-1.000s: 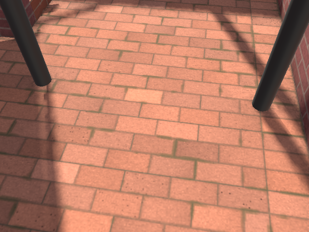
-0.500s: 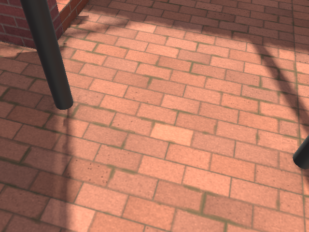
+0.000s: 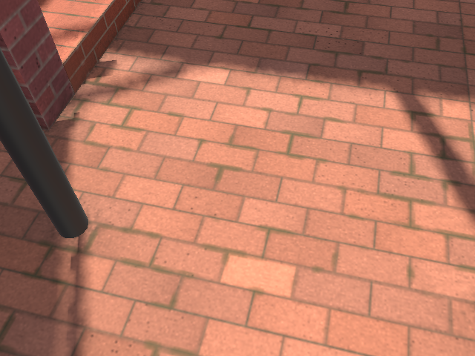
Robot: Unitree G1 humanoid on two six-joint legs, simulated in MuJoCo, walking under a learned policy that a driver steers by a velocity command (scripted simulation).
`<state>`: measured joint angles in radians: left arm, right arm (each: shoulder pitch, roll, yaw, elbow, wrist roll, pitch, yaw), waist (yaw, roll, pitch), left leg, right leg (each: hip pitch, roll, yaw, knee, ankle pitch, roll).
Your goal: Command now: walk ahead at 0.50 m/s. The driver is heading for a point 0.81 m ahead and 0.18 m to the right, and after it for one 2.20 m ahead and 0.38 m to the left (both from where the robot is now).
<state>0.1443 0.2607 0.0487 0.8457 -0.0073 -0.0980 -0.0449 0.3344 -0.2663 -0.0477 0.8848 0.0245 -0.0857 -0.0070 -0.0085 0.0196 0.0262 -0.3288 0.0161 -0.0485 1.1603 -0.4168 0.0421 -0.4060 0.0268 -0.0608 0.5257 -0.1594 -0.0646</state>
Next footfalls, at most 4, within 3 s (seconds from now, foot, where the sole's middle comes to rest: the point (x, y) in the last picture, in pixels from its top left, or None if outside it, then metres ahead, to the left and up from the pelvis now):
0.46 left None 0.43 0.15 -0.77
1.02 right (291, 274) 0.70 -0.12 -0.77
1.50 left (252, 200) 0.98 -0.01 -0.77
1.92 right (319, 213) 0.92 -0.23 -0.77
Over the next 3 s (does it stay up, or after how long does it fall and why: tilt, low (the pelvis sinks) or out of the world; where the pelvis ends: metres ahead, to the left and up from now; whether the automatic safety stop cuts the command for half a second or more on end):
stays up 1.17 0.01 0.00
